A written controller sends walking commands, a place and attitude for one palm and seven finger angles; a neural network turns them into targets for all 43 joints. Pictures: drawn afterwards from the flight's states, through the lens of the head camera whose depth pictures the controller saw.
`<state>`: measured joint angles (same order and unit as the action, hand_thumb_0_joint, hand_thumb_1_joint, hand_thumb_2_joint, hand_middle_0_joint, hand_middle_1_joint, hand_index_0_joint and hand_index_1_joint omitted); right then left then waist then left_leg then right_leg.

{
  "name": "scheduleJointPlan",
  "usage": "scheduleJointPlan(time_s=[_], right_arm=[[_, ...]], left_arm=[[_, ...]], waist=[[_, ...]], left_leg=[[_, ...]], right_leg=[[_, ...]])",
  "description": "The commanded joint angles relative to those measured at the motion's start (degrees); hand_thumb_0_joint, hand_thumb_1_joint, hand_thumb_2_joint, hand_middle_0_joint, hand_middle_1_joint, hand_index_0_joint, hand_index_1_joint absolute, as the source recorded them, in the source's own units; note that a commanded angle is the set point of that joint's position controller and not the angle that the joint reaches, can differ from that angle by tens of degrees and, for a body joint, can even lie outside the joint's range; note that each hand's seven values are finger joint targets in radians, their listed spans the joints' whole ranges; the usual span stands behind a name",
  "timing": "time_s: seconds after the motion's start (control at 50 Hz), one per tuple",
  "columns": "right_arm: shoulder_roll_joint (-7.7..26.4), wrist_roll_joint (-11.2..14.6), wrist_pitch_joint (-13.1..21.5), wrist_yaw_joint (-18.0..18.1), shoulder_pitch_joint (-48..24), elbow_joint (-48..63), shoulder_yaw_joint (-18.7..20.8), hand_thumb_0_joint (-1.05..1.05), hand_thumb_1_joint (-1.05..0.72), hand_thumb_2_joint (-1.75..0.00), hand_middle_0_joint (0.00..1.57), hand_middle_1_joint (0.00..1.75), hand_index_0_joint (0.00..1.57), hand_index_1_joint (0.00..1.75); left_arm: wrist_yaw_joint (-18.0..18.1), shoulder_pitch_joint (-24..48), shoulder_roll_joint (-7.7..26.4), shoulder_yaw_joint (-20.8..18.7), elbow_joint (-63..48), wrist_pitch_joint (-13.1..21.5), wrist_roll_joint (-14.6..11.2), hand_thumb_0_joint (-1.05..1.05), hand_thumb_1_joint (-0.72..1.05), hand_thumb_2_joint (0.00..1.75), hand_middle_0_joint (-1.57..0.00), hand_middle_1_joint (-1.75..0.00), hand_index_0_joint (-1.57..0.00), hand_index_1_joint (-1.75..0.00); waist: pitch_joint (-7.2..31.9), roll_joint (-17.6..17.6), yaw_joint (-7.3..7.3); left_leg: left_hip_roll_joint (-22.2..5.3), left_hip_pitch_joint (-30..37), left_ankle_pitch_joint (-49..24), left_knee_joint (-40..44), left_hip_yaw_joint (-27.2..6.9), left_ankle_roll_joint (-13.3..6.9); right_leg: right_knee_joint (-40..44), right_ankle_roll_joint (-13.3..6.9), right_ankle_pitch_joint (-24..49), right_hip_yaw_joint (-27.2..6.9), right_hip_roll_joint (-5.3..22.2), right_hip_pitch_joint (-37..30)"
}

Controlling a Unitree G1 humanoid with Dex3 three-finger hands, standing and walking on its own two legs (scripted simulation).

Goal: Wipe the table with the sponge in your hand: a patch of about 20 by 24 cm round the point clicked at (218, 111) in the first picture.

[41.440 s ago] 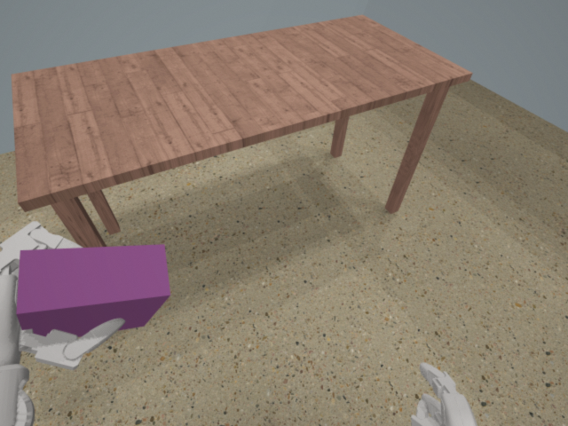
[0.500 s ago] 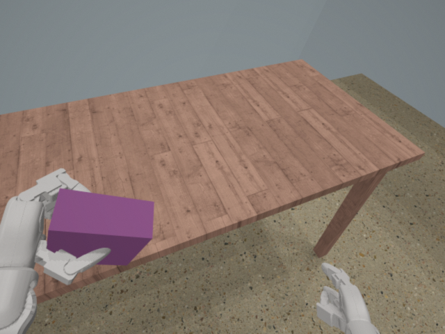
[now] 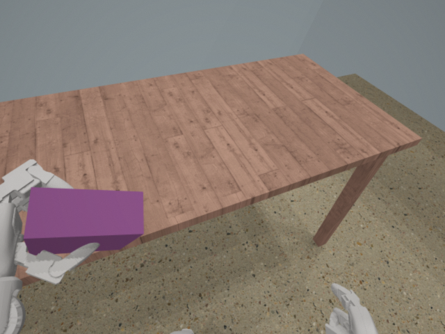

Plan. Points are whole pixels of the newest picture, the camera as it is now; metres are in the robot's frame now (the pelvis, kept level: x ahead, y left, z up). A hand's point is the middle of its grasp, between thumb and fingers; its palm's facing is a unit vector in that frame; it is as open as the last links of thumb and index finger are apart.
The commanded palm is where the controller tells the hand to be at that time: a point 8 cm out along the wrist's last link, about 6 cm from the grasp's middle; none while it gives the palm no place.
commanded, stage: step back with the hand held close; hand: left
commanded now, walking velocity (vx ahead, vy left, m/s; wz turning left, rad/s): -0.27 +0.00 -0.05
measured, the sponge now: (100, 224) +0.23 +0.19 +0.14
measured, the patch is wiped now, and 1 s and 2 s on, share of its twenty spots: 1.00 1.00 1.00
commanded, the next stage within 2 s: stop stepping back and stand still in 0.52 s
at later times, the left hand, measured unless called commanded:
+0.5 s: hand (2, 318) +0.11 +0.23 +0.19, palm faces +0.25 -0.92 -0.30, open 9.8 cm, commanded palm +0.06 +0.29 +0.20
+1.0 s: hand out of the picture -0.07 +0.27 +0.18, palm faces +0.35 -0.85 -0.39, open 9.8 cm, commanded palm -0.11 +0.31 +0.20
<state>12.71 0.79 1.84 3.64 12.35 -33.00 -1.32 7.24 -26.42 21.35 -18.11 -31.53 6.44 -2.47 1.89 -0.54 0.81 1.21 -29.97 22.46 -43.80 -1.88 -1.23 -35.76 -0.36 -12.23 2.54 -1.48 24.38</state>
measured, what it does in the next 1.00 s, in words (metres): walks backwards: right foot, then left foot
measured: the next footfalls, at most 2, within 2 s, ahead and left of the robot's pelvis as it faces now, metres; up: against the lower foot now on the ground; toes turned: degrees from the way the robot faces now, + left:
right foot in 0.36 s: -0.10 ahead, -0.13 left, +0.00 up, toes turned -3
left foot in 0.60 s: -0.10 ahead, +0.14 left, +0.00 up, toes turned -2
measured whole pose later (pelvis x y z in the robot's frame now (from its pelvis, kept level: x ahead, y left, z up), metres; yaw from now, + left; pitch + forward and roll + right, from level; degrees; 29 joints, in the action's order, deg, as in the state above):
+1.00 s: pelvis -0.29 +0.04 +0.00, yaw -2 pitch -3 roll -3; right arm 11.8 1.9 3.1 2.4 14.1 -37.3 -0.8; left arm 5.6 -25.5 21.7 -19.5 -25.6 5.3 -2.7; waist 2.0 -4.4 0.5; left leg -2.0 -34.1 23.6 -62.7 -1.3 -0.4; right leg -34.2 -3.2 -15.6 7.7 -2.9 14.7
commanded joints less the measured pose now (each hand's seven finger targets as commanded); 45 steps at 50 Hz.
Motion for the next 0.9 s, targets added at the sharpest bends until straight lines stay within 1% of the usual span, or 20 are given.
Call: scheduleJointPlan(time_s=[0.0,0.06,0.1,0.16,0.28,0.32,0.36,0.38,0.4,0.44,0.5,0.54,0.58,0.6,0.62,0.64,0.68,0.78,0.82,0.88], right_arm=[[7.5,0.2,2.4,0.5,-5.1,10.3,3.1,0.0,-0.9,-0.9,0.2,0.3,0.2,0.3],[8.9,-0.4,3.3,0.5,-5.5,12.0,3.7,0.0,-0.9,-0.9,0.2,0.3,0.2,0.3],[7.4,-0.8,4.8,-0.2,-4.8,10.9,4.1,0.0,-0.9,-0.9,0.2,0.3,0.2,0.3],[7.3,0.0,6.1,-0.8,-3.9,9.5,4.6,0.0,-0.9,-0.9,0.2,0.3,0.2,0.3],[5.9,0.0,8.3,-1.0,-4.8,6.8,2.5,0.0,-0.9,-0.9,0.2,0.3,0.2,0.3],[5.3,-0.3,7.5,-1.1,-4.4,6.3,2.9,0.0,-0.9,-0.9,0.2,0.3,0.2,0.3],[3.1,0.6,6.9,-0.8,-5.7,6.1,2.6,0.0,-0.9,-0.9,0.2,0.3,0.2,0.3],[3.6,0.5,6.9,-0.5,-7.6,7.4,2.0,0.0,-0.9,-0.9,0.2,0.3,0.2,0.3],[3.9,1.5,6.1,-0.5,-7.4,8.1,3.7,0.0,-0.9,-0.9,0.2,0.3,0.2,0.3],[2.6,1.0,4.2,-0.8,-9.6,11.1,1.7,0.0,-0.9,-0.9,0.2,0.3,0.2,0.3],[3.4,0.6,2.4,0.2,-9.9,9.6,0.6,0.0,-0.9,-0.9,0.2,0.3,0.2,0.3],[5.4,1.0,3.4,1.1,-8.6,9.1,2.1,0.0,-0.9,-0.9,0.2,0.3,0.2,0.3],[7.5,0.6,5.4,0.0,-5.7,10.6,4.6,0.0,-0.9,-0.9,0.2,0.3,0.2,0.3],[7.1,0.8,6.4,-1.2,-3.1,8.7,5.1,0.0,-0.9,-0.9,0.2,0.3,0.2,0.3],[8.0,0.8,7.1,-1.7,-2.1,8.6,6.0,0.0,-0.9,-0.9,0.2,0.3,0.2,0.3],[7.2,0.1,8.5,-2.2,-1.8,9.6,5.9,0.0,-0.9,-0.9,0.2,0.3,0.2,0.3],[7.0,1.1,9.3,-3.6,-2.4,8.5,6.3,0.0,-0.9,-0.9,0.2,0.3,0.2,0.3],[7.0,1.1,7.3,-2.8,-7.2,8.2,4.1,0.0,-0.9,-0.9,0.2,0.3,0.2,0.3],[6.4,0.7,6.2,-1.9,-8.2,7.9,2.9,0.0,-0.9,-0.9,0.2,0.3,0.2,0.3],[6.4,0.4,4.7,-0.7,-7.5,8.0,2.6,0.0,-0.9,-0.9,0.2,0.3,0.2,0.3]], left_arm=[[2.0,3.3,12.2,-9.5,-14.5,5.0,-0.9,0.0,0.1,1.3,-1.2,-1.6,-1.2,-1.6],[1.9,2.9,11.1,-10.8,-17.3,5.5,0.5,0.0,0.1,1.3,-1.2,-1.6,-1.2,-1.6],[2.3,7.5,13.2,-12.5,-17.2,5.6,1.3,0.0,0.1,1.3,-1.2,-1.6,-1.2,-1.6],[1.8,7.7,9.6,-9.8,-14.2,5.0,-0.2,0.0,0.1,1.3,-1.2,-1.6,-1.2,-1.6],[0.9,10.5,5.4,-3.5,-12.6,5.0,-0.4,0.0,0.1,1.3,-1.2,-1.6,-1.2,-1.6],[0.4,10.0,7.2,-4.7,-11.3,5.9,-0.5,0.0,0.1,1.3,-1.2,-1.6,-1.2,-1.6],[0.4,9.4,9.8,-4.8,-14.7,8.1,-0.8,0.0,0.1,1.3,-1.2,-1.6,-1.2,-1.6],[0.7,9.3,12.1,-7.1,-13.9,9.1,-1.3,0.0,0.1,1.3,-1.2,-1.6,-1.2,-1.6],[-0.4,6.0,10.4,-7.2,-11.9,7.6,-1.4,0.0,0.1,1.3,-1.2,-1.6,-1.2,-1.6],[-1.2,6.4,12.1,-10.3,-12.7,7.0,-1.9,0.0,0.1,1.3,-1.2,-1.6,-1.2,-1.6],[0.2,4.8,11.2,-10.4,-10.6,8.4,-1.7,0.0,0.1,1.3,-1.2,-1.6,-1.2,-1.6],[0.8,2.9,12.2,-11.5,-11.9,8.7,-2.1,0.0,0.1,1.3,-1.2,-1.6,-1.2,-1.6],[1.3,4.0,11.7,-11.0,-19.7,10.0,-2.1,0.0,0.1,1.3,-1.2,-1.6,-1.2,-1.6],[1.1,3.4,10.9,-10.7,-20.1,10.5,-1.4,0.0,0.1,1.3,-1.2,-1.6,-1.2,-1.6],[0.9,-0.9,10.2,-11.3,-17.2,9.8,-1.2,0.0,0.1,1.3,-1.2,-1.6,-1.2,-1.6],[0.5,-3.3,11.5,-12.4,-23.1,9.7,-2.4,0.0,0.1,1.3,-1.2,-1.6,-1.2,-1.6],[0.9,-1.5,9.6,-10.4,-27.1,7.9,-1.7,0.0,0.1,1.3,-1.2,-1.6,-1.2,-1.6],[1.2,-5.4,9.7,-9.2,-16.6,4.5,-1.5,0.0,0.1,1.3,-1.2,-1.6,-1.2,-1.6],[1.1,-3.5,10.1,-10.3,-11.1,3.6,-1.7,0.0,0.1,1.3,-1.2,-1.6,-1.2,-1.6],[0.3,0.1,9.3,-9.3,-5.0,2.3,-1.4,0.0,0.1,1.3,-1.2,-1.6,-1.2,-1.6]], waist=[[5.3,0.2,0.76],[5.3,-22.4,-0.17],[4.7,-15.8,-0.33],[5.8,-7.0,-0.73],[8.0,-14.8,-1.29],[9.8,-7.1,-1.52],[8.8,12.7,-1.15],[5.8,16.2,-1.67],[4.4,21.9,-1.17],[1.5,14.6,-0.6],[0.2,-0.8,0.2],[3.9,-4.7,0.77],[9.9,-17.8,-0.86],[12.8,-14.2,-0.83],[14.3,-10.8,-0.62],[18.7,-14.9,-0.18],[16.2,-12.4,1.04],[3.8,-15.7,0.65],[1.6,-16.6,-0.54],[2.0,-7.6,-1.81]], left_leg=[[-6.1,8.2,5.4,5.9,-7.4,-1.2],[-16.8,-4.2,26.5,31.4,-23.2,-6.1],[-19.7,-8.2,22.1,33.2,-22.1,-7.2],[-18.1,3.7,15.9,29.1,-16.8,-6.0],[-14.0,12.1,6.7,28.9,-9.1,-0.1],[-9.9,13.1,4.6,14.8,-3.9,2.5],[0.3,11.9,4.5,-20.5,4.4,5.0],[1.6,1.9,10.9,-36.7,2.5,4.8],[-0.2,-2.5,9.2,-40.8,-3.0,4.3],[-3.6,-4.4,9.2,-34.0,-4.6,3.2],[-3.7,-1.1,4.9,-0.8,-0.6,2.7],[-3.4,8.3,-14.4,23.1,2.0,2.8],[-21.4,29.9,-58.6,19.4,-14.9,-4.2],[-23.3,33.8,-62.1,16.5,-14.3,-6.5],[-21.9,35.0,-59.0,15.9,-11.9,-6.6],[-20.4,34.8,-55.9,15.2,-13.8,-6.5],[-17.5,32.3,-45.8,16.1,-12.1,-4.9],[-14.5,6.4,16.7,29.9,-11.3,-3.3],[-13.9,-0.9,18.9,30.9,-9.3,-2.3],[-9.5,-3.9,19.8,17.2,-2.8,-0.5]], right_leg=[[8.1,-4.5,-5.2,-11.3,12.2,6.7],[-20.6,1.1,-14.0,-2.1,-1.8,-1.2],[-38.0,1.9,-14.4,-5.3,-1.6,-1.9],[-30.0,2.2,-16.4,-3.5,-1.3,3.7],[0.4,-0.1,-15.3,-0.8,-2.0,-5.9],[14.9,-3.4,-6.3,-2.8,2.4,-8.3],[22.7,-10.4,12.4,-16.9,19.0,-0.9],[20.8,-12.3,27.4,-18.3,23.7,-0.7],[17.1,-11.1,32.7,-15.2,22.0,-1.4],[13.1,-10.1,37.3,-11.1,20.8,-5.9],[2.9,-6.0,45.9,-8.6,16.1,-11.4],[-6.1,-3.4,37.2,-6.7,12.4,-12.3],[-17.3,1.4,-14.5,-4.1,2.2,10.0],[-24.0,0.9,-22.1,-7.5,0.8,13.1],[-25.4,1.7,-21.0,-6.2,0.3,14.2],[-27.1,2.3,-22.0,-7.0,0.4,13.2],[-25.6,2.9,-15.4,-5.6,0.3,11.0],[-13.0,1.2,-10.6,-0.7,0.2,-2.1],[-7.2,-0.2,-12.6,1.9,-0.9,-9.2],[9.1,-2.1,-6.2,4.7,-1.3,-18.6]])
